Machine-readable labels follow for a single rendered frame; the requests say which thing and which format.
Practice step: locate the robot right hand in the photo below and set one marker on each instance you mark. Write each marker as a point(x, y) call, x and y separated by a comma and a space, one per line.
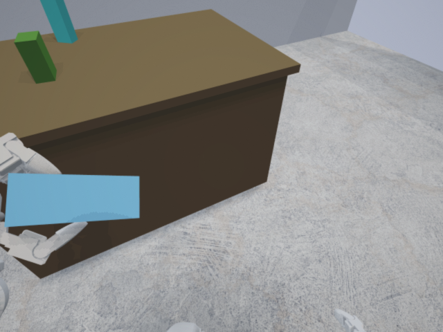
point(350, 323)

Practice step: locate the robot left hand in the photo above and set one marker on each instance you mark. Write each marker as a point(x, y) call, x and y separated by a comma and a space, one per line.
point(30, 246)

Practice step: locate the sponge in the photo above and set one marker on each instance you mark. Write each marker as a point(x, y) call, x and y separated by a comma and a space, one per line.
point(38, 199)

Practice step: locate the table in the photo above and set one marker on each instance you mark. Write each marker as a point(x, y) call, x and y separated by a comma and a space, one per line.
point(190, 103)

